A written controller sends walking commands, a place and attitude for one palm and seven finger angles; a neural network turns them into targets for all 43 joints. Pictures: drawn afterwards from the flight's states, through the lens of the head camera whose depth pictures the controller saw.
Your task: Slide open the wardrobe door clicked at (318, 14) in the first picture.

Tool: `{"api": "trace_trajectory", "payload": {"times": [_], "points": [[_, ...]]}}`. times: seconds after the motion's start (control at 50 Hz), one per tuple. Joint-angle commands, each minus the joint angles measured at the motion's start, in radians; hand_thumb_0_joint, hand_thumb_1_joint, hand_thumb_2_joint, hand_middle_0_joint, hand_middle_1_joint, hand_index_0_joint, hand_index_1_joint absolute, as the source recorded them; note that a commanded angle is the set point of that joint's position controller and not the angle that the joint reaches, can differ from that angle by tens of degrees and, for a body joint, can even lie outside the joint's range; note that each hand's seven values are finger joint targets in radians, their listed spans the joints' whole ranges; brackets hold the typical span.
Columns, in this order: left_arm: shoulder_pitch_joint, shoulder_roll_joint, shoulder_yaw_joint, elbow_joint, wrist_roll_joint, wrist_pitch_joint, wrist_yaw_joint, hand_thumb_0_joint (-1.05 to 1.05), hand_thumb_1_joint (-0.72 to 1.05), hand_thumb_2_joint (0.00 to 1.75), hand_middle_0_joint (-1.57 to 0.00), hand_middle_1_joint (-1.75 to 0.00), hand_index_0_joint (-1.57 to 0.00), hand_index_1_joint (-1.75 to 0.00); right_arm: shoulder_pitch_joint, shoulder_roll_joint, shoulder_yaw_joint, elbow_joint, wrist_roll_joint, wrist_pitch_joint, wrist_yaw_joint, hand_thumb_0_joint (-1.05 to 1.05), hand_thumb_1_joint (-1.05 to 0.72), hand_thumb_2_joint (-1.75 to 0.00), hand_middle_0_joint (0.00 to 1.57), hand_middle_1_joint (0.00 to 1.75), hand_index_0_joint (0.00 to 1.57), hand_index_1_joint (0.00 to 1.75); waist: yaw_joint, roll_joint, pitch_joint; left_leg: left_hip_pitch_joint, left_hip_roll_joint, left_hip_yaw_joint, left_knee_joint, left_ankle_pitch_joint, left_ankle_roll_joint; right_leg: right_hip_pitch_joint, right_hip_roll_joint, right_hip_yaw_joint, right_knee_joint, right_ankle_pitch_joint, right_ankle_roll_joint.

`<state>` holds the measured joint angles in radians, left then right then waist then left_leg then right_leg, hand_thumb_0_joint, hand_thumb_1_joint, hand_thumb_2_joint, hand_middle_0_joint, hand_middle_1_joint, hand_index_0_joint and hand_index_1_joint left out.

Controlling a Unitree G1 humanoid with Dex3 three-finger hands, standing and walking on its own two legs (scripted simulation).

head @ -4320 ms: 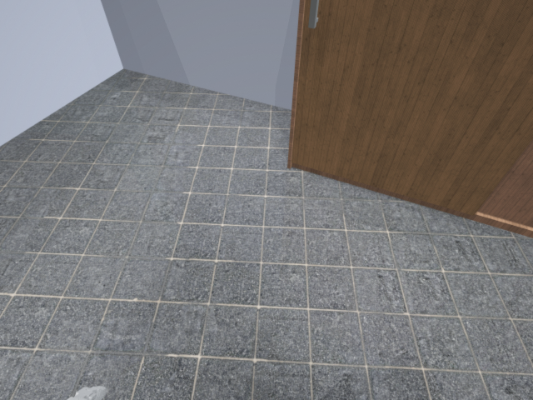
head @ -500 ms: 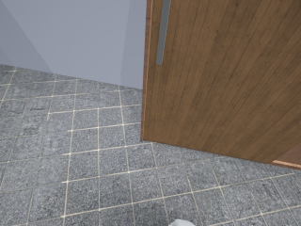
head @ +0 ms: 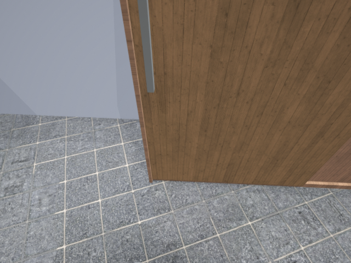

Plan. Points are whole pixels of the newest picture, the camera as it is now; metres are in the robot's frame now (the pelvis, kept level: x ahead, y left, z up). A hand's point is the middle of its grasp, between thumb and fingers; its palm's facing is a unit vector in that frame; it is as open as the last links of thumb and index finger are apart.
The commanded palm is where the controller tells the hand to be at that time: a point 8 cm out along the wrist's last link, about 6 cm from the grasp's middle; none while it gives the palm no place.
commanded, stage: take the last steps up to it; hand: left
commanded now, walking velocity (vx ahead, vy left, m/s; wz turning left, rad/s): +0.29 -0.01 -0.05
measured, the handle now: (148, 45) +0.68 +0.12 +0.17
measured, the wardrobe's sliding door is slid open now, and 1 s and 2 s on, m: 0.00 0.00 0.00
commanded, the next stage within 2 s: come to a stop and stand still in 0.44 s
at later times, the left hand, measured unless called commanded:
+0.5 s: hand (122, 236) +0.22 +0.16 -0.17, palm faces -0.04 -0.97 -0.24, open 7.3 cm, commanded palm none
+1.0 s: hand (120, 231) +0.24 +0.18 -0.19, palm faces +0.04 -0.98 -0.20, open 7.3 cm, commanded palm none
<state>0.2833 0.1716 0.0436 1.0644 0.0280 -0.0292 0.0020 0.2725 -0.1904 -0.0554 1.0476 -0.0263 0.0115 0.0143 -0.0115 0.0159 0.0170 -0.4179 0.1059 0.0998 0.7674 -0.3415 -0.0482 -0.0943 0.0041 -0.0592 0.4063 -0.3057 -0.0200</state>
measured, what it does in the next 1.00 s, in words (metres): walks ahead: left foot, then right foot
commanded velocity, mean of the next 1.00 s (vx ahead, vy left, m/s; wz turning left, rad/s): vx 0.02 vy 0.00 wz -0.01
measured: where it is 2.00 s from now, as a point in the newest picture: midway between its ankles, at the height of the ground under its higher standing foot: outside the picture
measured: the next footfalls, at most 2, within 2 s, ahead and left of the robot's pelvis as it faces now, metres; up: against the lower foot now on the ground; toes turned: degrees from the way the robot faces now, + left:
left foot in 0.08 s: +0.11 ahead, +0.13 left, +0.00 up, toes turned +8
right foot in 0.48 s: +0.24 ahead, -0.13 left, +0.00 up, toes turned -11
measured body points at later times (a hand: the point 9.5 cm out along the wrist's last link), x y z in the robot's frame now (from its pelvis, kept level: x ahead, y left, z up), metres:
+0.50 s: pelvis +0.15 -0.02 -0.01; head +0.17 -0.05 +0.43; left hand +0.23 +0.21 -0.15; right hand +0.06 -0.21 -0.18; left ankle +0.07 +0.12 -0.74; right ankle +0.21 -0.12 -0.74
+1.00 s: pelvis +0.21 -0.01 -0.01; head +0.25 +0.01 +0.44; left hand +0.24 +0.23 -0.17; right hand +0.31 -0.25 -0.14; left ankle +0.25 +0.08 -0.74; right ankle +0.17 -0.12 -0.69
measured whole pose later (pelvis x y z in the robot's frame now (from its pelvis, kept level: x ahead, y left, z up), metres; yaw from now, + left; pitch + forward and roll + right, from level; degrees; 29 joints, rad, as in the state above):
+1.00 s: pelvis +0.21 -0.01 -0.01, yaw -2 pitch +0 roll +0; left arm 0.20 0.19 0.06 1.05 0.02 0.05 0.04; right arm 0.10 -0.17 -0.04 0.98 -0.02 0.02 -0.03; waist 0.03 -0.04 0.10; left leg -0.30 0.03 0.12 0.55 -0.24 0.05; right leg -0.36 -0.02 -0.05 0.92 -0.52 0.02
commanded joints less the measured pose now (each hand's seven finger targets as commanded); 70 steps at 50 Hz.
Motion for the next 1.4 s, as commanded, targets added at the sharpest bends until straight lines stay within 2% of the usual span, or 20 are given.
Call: {"api": "trace_trajectory", "payload": {"times": [0.0,0.04,0.08,0.14,0.2,0.34,0.42,0.46,0.5,0.56,0.76,0.84,0.88,0.94,1.12,1.16,1.18,1.2,1.24,1.38], "points": [[0.015,0.17,0.04,-0.023,-0.008,-0.016,0.007,0.0,0.9,0.9,-0.2,-0.3,-0.2,-0.3,0.019,-0.049,-0.005,-0.058,0.004,-0.052,-0.001,0.0,-0.9,-0.9,0.2,0.3,0.2,0.3,-0.014,-0.12,0.074,0.163,-0.027,0.043,-0.215,0.103,0.011,-0.153,-0.221,0.173,-0.12,-0.033,-0.119],[0.02,0.111,0.03,-0.029,-0.013,-0.006,-0.002,0.0,0.9,0.9,-0.2,-0.3,-0.2,-0.3,0.175,-0.122,-0.019,-0.002,-0.003,-0.066,-0.017,0.0,-0.9,-0.9,0.2,0.3,0.2,0.3,-0.073,0.105,0.04,0.414,0.052,-0.095,-0.36,-0.007,0.046,-0.334,-0.106,0.089,0.137,-0.099,-0.063],[-0.031,0.071,0.021,-0.083,-0.007,-0.003,-0.005,0.0,0.9,0.9,-0.2,-0.3,-0.2,-0.3,0.304,-0.227,-0.039,0.02,-0.015,-0.06,-0.028,0.0,-0.9,-0.9,0.2,0.3,0.2,0.3,-0.111,0.337,0.023,0.404,0.345,-0.536,-0.629,-0.296,0.17,-0.511,0.008,0.004,0.619,-0.279,-0.016],[-0.055,0.064,0.024,-0.055,0.001,-0.005,-0.02,0.0,0.9,0.9,-0.2,-0.3,-0.2,-0.3,0.147,-0.109,-0.005,-0.015,-0.004,-0.073,-0.039,0.0,-0.9,-0.9,0.2,0.3,0.2,0.3,-0.044,0.089,0.106,0.252,0.273,-0.351,-0.635,-0.154,0.177,-0.533,-0.102,0.062,0.756,-0.077,-0.013],[0.001,0.029,0.02,-0.033,0.0,0.008,-0.02,0.0,0.9,0.9,-0.2,-0.3,-0.2,-0.3,0.117,-0.08,0.003,-0.005,0.002,-0.089,-0.044,0.0,-0.9,-0.9,0.2,0.3,0.2,0.3,-0.002,0.086,0.052,0.258,0.21,-0.157,-0.604,0.144,0.167,-0.45,-0.114,0.027,0.648,-0.013,0.018],[-0.082,-0.003,0.016,-0.065,-0.002,0.011,-0.014,0.0,0.9,0.9,-0.2,-0.3,-0.2,-0.3,0.148,-0.077,-0.013,0.038,-0.002,-0.071,-0.038,0.0,-0.9,-0.9,0.2,0.3,0.2,0.3,-0.015,0.113,0.081,0.25,0.2,-0.069,-0.555,0.231,0.187,-0.349,-0.1,-0.049,0.312,0.02,0.036],[0.052,0.034,0.028,-0.016,0.002,-0.007,-0.009,0.0,0.9,0.9,-0.2,-0.3,-0.2,-0.3,0.114,-0.061,-0.015,0.046,0.002,-0.059,-0.035,0.0,-0.9,-0.9,0.2,0.3,0.2,0.3,0.057,0.031,0.026,0.163,0.132,-0.017,-0.35,0.132,0.12,-0.059,-0.058,-0.083,0.09,0.133,0.022],[0.209,0.195,0.055,0.029,0.006,-0.029,0.009,0.0,0.9,0.9,-0.2,-0.3,-0.2,-0.3,0.139,0.037,0.008,0.019,0.015,-0.06,-0.02,0.0,-0.9,-0.9,0.2,0.3,0.2,0.3,0.1,-0.343,-0.044,-0.139,-0.053,0.107,0.106,-0.201,0.038,0.198,-0.388,0.353,-0.104,0.142,-0.107],[0.155,0.183,0.053,0.018,-0.008,-0.027,0.019,0.0,0.9,0.9,-0.2,-0.3,-0.2,-0.3,0.064,-0.005,-0.001,0.0,0.012,-0.043,-0.024,0.0,-0.9,-0.9,0.2,0.3,0.2,0.3,0.097,-0.293,-0.022,-0.169,-0.005,-0.047,0.335,-0.218,0.05,0.054,-0.43,0.423,-0.218,-0.012,-0.175],[0.002,0.064,0.024,-0.021,-0.002,-0.028,0.036,0.0,0.9,0.9,-0.2,-0.3,-0.2,-0.3,0.077,0.034,0.009,0.032,0.009,-0.035,-0.028,0.0,-0.9,-0.9,0.2,0.3,0.2,0.3,0.018,-0.05,0.017,-0.051,0.033,-0.072,0.241,-0.073,0.024,-0.108,-0.352,0.172,-0.16,0.365,-0.15],[-0.017,0.152,0.041,-0.04,0.001,0.025,0.048,0.0,0.9,0.9,-0.2,-0.3,-0.2,-0.3,-0.025,-0.023,-0.005,-0.039,0.017,0.021,-0.036,0.0,-0.9,-0.9,0.2,0.3,0.2,0.3,0.031,-0.16,-0.024,0.045,-0.05,-0.026,-0.059,-0.016,-0.003,-0.038,-0.328,0.088,0.01,0.772,-0.156],[-0.04,0.151,0.042,-0.062,-0.008,0.041,0.046,0.0,0.9,0.9,-0.2,-0.3,-0.2,-0.3,-0.01,-0.063,-0.012,-0.051,0.011,0.012,-0.036,0.0,-0.9,-0.9,0.2,0.3,0.2,0.3,0.001,-0.082,-0.046,0.271,-0.002,-0.044,-0.303,0.373,0.026,-0.16,-0.254,0.042,0.118,0.537,-0.064],[0.009,0.076,0.023,-0.083,-0.015,0.05,0.048,0.0,0.9,0.9,-0.2,-0.3,-0.2,-0.3,0.002,-0.158,-0.022,-0.074,0.006,0.002,-0.039,0.0,-0.9,-0.9,0.2,0.3,0.2,0.3,0.008,0.225,-0.094,0.346,0.267,-0.269,-0.382,0.933,0.188,-0.25,-0.074,-0.063,0.355,-0.13,0.043],[-0.019,0.094,0.033,-0.073,-0.011,0.063,0.046,0.0,0.9,0.9,-0.2,-0.3,-0.2,-0.3,-0.084,-0.148,-0.016,-0.099,0.002,0.0,-0.061,0.0,-0.9,-0.9,0.2,0.3,0.2,0.3,0.013,0.169,-0.077,0.289,0.244,-0.255,-0.396,0.831,0.255,-0.334,-0.039,0.094,0.684,-0.267,0.043],[-0.04,0.061,0.015,-0.096,-0.009,0.069,0.029,0.0,0.9,0.9,-0.2,-0.3,-0.2,-0.3,-0.071,-0.144,-0.03,-0.084,0.003,-0.002,-0.049,0.0,-0.9,-0.9,0.2,0.3,0.2,0.3,-0.015,0.152,-0.083,0.297,0.202,-0.211,-0.45,0.471,0.223,-0.255,-0.055,0.033,0.398,-0.199,0.06],[0.117,0.114,0.002,-0.078,-0.002,0.018,0.048,0.0,0.9,0.9,-0.2,-0.3,-0.2,-0.3,-0.147,-0.192,-0.037,-0.166,0.008,-0.017,-0.045,0.0,-0.9,-0.9,0.2,0.3,0.2,0.3,0.069,0.058,-0.111,0.33,0.107,-0.133,-0.123,0.638,0.128,-0.224,-0.069,0.057,-0.056,0.138,0.02],[0.035,0.156,0.006,-0.122,0.007,0.012,0.046,0.0,0.9,0.9,-0.2,-0.3,-0.2,-0.3,-0.043,-0.076,-0.019,-0.179,0.019,-0.016,-0.028,0.0,-0.9,-0.9,0.2,0.3,0.2,0.3,-0.004,-0.214,-0.089,0.092,0.005,-0.064,-0.094,0.247,0.073,-0.12,-0.166,0.172,-0.038,0.323,-0.02],[-0.026,0.176,0.0,-0.148,0.004,0.007,0.046,0.0,0.9,0.9,-0.2,-0.3,-0.2,-0.3,-0.025,-0.049,-0.005,-0.187,0.012,-0.01,-0.022,0.0,-0.9,-0.9,0.2,0.3,0.2,0.3,-0.026,-0.262,-0.08,0.085,-0.054,-0.025,-0.106,0.012,0.044,-0.15,-0.249,0.206,-0.008,0.314,-0.08],[-0.048,0.184,-0.005,-0.166,0.005,0.014,0.043,0.0,0.9,0.9,-0.2,-0.3,-0.2,-0.3,-0.007,-0.056,-0.007,-0.172,0.007,-0.008,-0.013,0.0,-0.9,-0.9,0.2,0.3,0.2,0.3,-0.04,-0.025,-0.092,0.221,-0.07,-0.026,-0.198,0.122,0.047,-0.251,-0.156,0.131,0.098,0.109,-0.045],[-0.015,0.169,0.001,-0.189,-0.001,0.032,0.04,0.0,0.9,0.9,-0.2,-0.3,-0.2,-0.3,0.041,-0.091,-0.005,-0.18,-0.002,0.008,-0.014,0.0,-0.9,-0.9,0.2,0.3,0.2,0.3,-0.023,-0.071,0.103,0.053,-0.05,-0.093,-0.251,-0.116,0.065,-0.387,-0.122,0.129,0.006,-0.357,-0.037]]}}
